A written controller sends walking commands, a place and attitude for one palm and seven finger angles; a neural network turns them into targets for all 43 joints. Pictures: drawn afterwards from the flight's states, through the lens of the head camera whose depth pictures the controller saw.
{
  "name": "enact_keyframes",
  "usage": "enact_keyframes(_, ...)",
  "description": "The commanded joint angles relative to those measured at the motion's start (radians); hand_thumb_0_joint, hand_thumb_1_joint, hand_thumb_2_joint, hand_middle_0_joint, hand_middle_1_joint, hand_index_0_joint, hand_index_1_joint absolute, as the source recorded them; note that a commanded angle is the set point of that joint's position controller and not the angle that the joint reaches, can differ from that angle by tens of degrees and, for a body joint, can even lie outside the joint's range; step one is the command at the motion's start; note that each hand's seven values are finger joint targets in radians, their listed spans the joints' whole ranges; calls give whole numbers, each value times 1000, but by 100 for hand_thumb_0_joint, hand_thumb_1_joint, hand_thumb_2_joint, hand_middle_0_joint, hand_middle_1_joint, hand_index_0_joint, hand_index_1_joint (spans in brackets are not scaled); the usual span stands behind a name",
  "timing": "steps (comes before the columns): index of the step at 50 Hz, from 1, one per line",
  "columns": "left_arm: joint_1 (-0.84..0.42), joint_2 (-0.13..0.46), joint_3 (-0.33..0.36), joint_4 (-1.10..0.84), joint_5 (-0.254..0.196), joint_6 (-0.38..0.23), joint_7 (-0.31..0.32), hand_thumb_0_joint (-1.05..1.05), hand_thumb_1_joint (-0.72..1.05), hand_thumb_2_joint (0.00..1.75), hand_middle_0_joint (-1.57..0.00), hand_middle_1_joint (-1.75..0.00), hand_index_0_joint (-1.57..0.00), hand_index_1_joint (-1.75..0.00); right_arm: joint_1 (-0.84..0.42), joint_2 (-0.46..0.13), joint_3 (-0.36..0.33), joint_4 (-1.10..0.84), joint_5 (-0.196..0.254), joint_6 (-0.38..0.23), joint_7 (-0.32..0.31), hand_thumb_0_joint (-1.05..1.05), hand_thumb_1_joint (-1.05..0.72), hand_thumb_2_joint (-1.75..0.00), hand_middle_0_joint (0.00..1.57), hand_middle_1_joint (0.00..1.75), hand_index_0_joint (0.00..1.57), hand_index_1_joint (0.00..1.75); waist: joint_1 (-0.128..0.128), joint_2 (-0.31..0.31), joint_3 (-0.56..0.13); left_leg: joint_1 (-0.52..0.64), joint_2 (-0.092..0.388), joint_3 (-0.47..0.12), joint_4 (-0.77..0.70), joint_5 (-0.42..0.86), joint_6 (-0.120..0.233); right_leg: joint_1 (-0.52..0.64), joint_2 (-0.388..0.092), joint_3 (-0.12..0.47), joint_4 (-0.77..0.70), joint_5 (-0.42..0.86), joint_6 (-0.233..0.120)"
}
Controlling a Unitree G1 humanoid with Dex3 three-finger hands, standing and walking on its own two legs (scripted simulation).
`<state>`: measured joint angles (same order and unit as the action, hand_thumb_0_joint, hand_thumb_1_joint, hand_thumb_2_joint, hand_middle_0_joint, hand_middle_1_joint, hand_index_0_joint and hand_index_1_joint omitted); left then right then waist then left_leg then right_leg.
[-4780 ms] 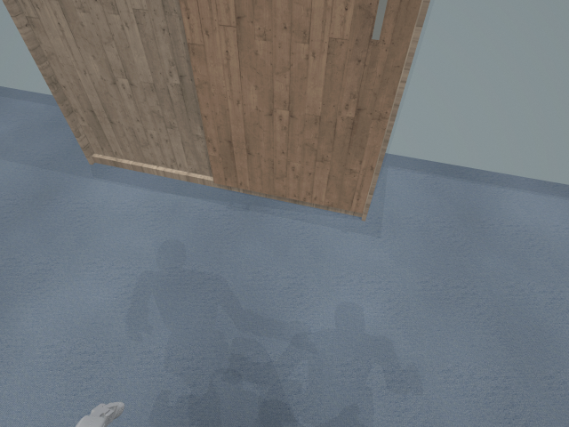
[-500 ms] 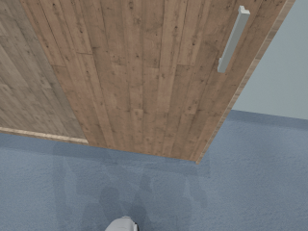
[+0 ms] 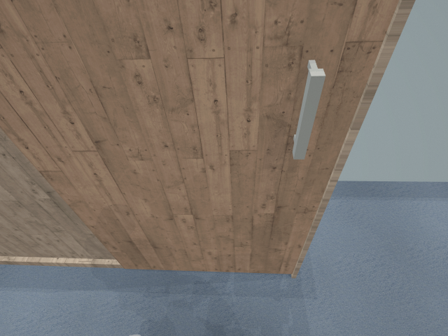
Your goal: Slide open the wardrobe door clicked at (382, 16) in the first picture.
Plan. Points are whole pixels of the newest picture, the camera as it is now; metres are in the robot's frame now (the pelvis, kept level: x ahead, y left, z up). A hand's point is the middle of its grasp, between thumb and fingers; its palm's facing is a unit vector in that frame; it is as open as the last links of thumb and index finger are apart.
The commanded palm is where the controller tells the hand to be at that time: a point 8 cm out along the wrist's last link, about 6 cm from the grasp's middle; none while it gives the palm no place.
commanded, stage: come to a stop and stand still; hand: right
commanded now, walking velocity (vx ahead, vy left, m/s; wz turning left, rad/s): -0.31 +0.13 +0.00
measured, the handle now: (304, 113) +0.46 -0.14 +0.16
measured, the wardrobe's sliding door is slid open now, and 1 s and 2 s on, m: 0.00 0.00 0.00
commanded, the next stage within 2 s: look again from close up in 1.92 s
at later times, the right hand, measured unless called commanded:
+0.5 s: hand out of the picture -0.05 -0.12 -0.15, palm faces +0.02 +0.97 -0.24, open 7.3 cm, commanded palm none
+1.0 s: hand out of the picture -0.05 -0.21 -0.18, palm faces +0.04 +0.97 -0.24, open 7.3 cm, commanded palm none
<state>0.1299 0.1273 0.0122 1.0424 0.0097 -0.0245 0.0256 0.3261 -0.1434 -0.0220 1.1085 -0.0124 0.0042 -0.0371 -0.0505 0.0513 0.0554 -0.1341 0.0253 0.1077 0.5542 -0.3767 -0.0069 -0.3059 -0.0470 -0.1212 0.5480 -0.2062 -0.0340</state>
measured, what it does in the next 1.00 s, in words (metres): steps on the spot: left foot, then right foot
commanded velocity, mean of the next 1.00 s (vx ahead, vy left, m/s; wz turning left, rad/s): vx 0.04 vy -0.04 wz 0.00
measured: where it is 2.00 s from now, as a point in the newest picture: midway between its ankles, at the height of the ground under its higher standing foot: outside the picture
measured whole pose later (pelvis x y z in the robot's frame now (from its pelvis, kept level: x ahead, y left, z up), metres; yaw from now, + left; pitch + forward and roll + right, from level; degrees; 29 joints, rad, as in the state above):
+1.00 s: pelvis -0.07 -0.01 -0.01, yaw +0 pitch -2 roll +1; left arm 0.24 0.18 0.00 0.92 0.02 -0.01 0.03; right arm 0.34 -0.22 -0.02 0.99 -0.03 0.02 -0.04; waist -0.01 0.01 -0.01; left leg -0.23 0.11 0.03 0.59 -0.31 -0.04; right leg -0.22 0.01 -0.06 0.64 -0.39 -0.05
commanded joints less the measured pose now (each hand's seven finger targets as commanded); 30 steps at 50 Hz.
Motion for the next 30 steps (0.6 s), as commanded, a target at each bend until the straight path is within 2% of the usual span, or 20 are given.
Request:
enact_keyframes(1,144,199,48,-9,-2,21,40,0,90,90,-20,-30,-20,-30,54,-113,-29,-59,0,22,-15,0,-90,-90,20,30,20,30,60,-286,-47,-201,28,-98,350,-238,-19,202,-346,268,-186,989,-170)
enact_keyframes(3,107,212,61,-32,5,33,41,0,90,90,-20,-30,-20,-30,42,-112,-46,-73,-6,32,-12,0,-90,-90,20,30,20,30,61,-201,-81,-262,21,-128,483,-212,-18,207,-344,249,-164,892,-190)
enact_keyframes(6,66,217,76,-66,8,38,38,0,90,90,-20,-30,-20,-30,34,-100,-56,-102,-7,40,-3,0,-90,-90,20,30,20,30,53,-109,-161,-319,7,-135,572,-146,-32,234,-324,213,-150,717,-180)
enact_keyframes(8,49,209,85,-79,11,37,31,0,90,90,-20,-30,-20,-30,24,-87,-61,-124,-6,48,2,0,-90,-90,20,30,20,30,53,-136,-193,-291,13,-131,533,-114,-38,197,-303,189,-169,558,-161)
enact_keyframes(9,43,210,86,-81,12,38,27,0,90,90,-20,-30,-20,-30,15,-84,-61,-132,-7,51,5,0,-90,-90,20,30,20,30,54,-173,-186,-271,16,-118,490,-109,-37,167,-294,192,-190,445,-152)
enact_keyframes(12,16,213,89,-91,19,42,11,0,90,90,-20,-30,-20,-30,25,-69,-53,-144,-8,45,13,0,-90,-90,20,30,20,30,55,-260,-162,-163,31,-73,262,-108,-19,64,-275,211,-249,64,-124)
enact_keyframes(14,-3,210,88,-82,22,52,-2,0,90,90,-20,-30,-20,-30,92,-60,-48,-107,-6,34,13,0,-90,-90,20,30,20,30,24,-271,-135,-19,1,-17,90,-50,-6,-52,-221,202,-290,-248,-70)
enact_keyframes(15,-10,201,85,-80,20,59,-6,0,90,90,-20,-30,-20,-30,153,-67,-47,-80,-10,28,13,0,-90,-90,20,30,20,30,-3,-234,-111,77,-15,17,-25,23,-8,-138,-171,166,-272,-368,-31)
enact_keyframes(16,5,151,76,-78,13,62,-10,0,90,90,-20,-30,-20,-30,184,-102,-48,-67,-21,15,12,0,-90,-90,20,30,20,30,-16,-109,-63,105,28,-45,-163,4,-2,-209,-95,111,-154,-395,14)
enact_keyframes(17,18,77,60,-94,-2,76,-17,0,90,90,-20,-30,-20,-30,154,-179,-51,-83,-31,6,8,0,-90,-90,20,30,20,30,-1,164,-17,-45,237,-354,-398,-367,64,-244,1,46,82,-353,76)
enact_keyframes(18,-23,93,68,-126,7,86,-24,0,90,90,-20,-30,-20,-30,37,-238,-50,-138,-25,18,4,0,-90,-90,20,30,20,30,0,254,92,-305,374,-526,-548,-579,120,-223,10,81,245,-305,75)
enact_keyframes(19,-6,128,75,-125,15,91,-30,0,90,90,-20,-30,-20,-30,-70,-254,-52,-172,-27,17,0,0,-90,-90,20,30,20,30,43,155,121,-453,389,-517,-573,-553,141,-145,2,130,362,-240,65)
enact_keyframes(20,28,128,75,-96,19,97,-32,0,90,90,-20,-30,-20,-30,-123,-250,-63,-181,-19,1,-4,0,-90,-90,20,30,20,30,56,209,125,-452,338,-498,-566,-500,111,-155,-1,160,415,-164,57)
enact_keyframes(21,78,134,79,-72,20,92,-34,0,90,90,-20,-30,-20,-30,-135,-229,-58,-179,-17,-6,-3,0,-90,-90,20,30,20,30,76,147,129,-410,306,-437,-531,-396,93,-160,-2,151,443,-121,57)
enact_keyframes(22,136,129,75,-48,22,79,-40,0,90,90,-20,-30,-20,-30,-136,-205,-49,-173,-14,-14,2,0,-90,-90,20,30,20,30,89,135,122,-333,256,-331,-470,-244,74,-171,-2,125,446,-71,62)
enact_keyframes(23,165,128,70,-37,21,67,-43,0,90,90,-20,-30,-20,-30,-105,-193,-46,-163,-13,-21,8,0,-90,-90,20,30,20,30,81,115,97,-237,232,-270,-422,-125,64,-189,4,102,428,-47,69)
enact_keyframes(24,172,128,69,-37,20,60,-43,0,90,90,-20,-30,-20,-30,-59,-192,-49,-155,-12,-25,9,0,-90,-90,20,30,20,30,62,105,70,-154,231,-249,-395,-55,65,-209,10,91,414,-40,77)
enact_keyframes(26,139,137,68,-50,18,52,-43,0,90,90,-20,-30,-20,-30,30,-190,-51,-127,-10,-29,6,0,-90,-90,20,30,20,30,14,82,40,-22,256,-260,-369,31,88,-251,9,88,388,-53,87)
enact_keyframes(28,109,135,60,-71,19,48,-37,0,90,90,-20,-30,-20,-30,88,-181,-53,-106,-11,-30,2,0,-90,-90,20,30,20,30,-14,89,10,64,285,-293,-346,95,117,-272,0,98,351,-92,94)
enact_keyframes(30,88,132,54,-83,16,45,-31,0,90,90,-20,-30,-20,-30,113,-180,-54,-90,-16,-29,-2,0,-90,-90,20,30,20,30,-27,115,-6,104,313,-314,-314,209,146,-257,-9,100,276,-156,95)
